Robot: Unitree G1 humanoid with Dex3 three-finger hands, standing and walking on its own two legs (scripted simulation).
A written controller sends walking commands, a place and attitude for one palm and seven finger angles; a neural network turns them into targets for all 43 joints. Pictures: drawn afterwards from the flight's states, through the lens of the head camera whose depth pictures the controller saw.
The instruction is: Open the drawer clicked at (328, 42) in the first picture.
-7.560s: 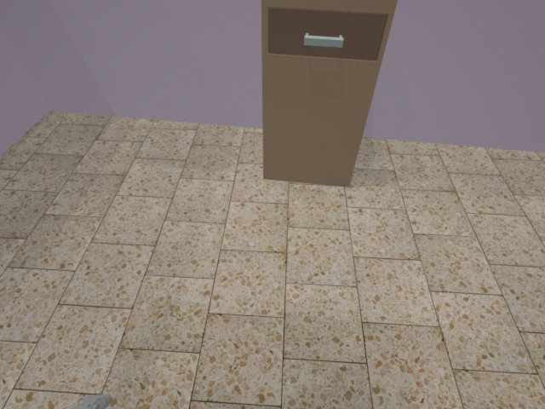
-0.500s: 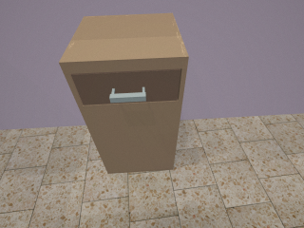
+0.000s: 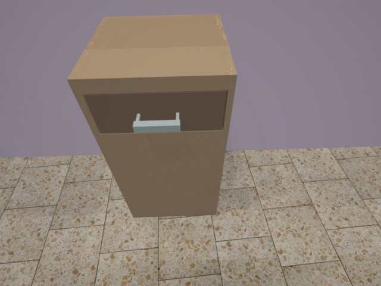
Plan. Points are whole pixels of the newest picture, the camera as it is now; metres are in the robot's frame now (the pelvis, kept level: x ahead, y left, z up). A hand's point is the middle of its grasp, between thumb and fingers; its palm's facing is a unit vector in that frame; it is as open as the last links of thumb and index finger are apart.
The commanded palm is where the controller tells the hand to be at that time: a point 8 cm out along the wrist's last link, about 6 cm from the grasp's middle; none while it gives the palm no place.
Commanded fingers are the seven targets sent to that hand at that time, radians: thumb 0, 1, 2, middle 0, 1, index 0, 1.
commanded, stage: look again from close up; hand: left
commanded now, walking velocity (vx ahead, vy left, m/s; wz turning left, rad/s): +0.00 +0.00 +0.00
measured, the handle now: (157, 121) +0.57 +0.14 -0.01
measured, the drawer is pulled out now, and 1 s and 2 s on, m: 0.00 0.00 0.00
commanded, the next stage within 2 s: raise the hand with hooked fingers in 0.18 s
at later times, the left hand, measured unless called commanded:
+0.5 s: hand (118, 238) +0.22 +0.18 -0.03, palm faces -0.01 -0.60 -0.80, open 7.6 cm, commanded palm +0.14 +0.19 -0.04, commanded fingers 0.00 0.62 0.78 -0.22 -0.48 -0.22 -0.48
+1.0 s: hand (108, 224) +0.24 +0.19 +0.00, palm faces +0.17 -0.05 -0.98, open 10.3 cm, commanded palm +0.20 +0.19 +0.04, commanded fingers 0.00 0.04 0.53 -0.26 -0.86 -0.26 -0.86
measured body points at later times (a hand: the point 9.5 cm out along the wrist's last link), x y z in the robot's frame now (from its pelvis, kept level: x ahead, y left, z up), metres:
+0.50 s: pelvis +0.02 -0.03 -0.01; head +0.02 -0.07 +0.44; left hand +0.22 +0.20 +0.01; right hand +0.14 -0.28 -0.14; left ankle -0.01 +0.07 -0.74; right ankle +0.03 -0.11 -0.74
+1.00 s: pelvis +0.00 -0.06 -0.04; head +0.03 -0.10 +0.41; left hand +0.23 +0.19 +0.05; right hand +0.25 -0.23 -0.13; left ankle -0.01 +0.07 -0.74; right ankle +0.03 -0.11 -0.74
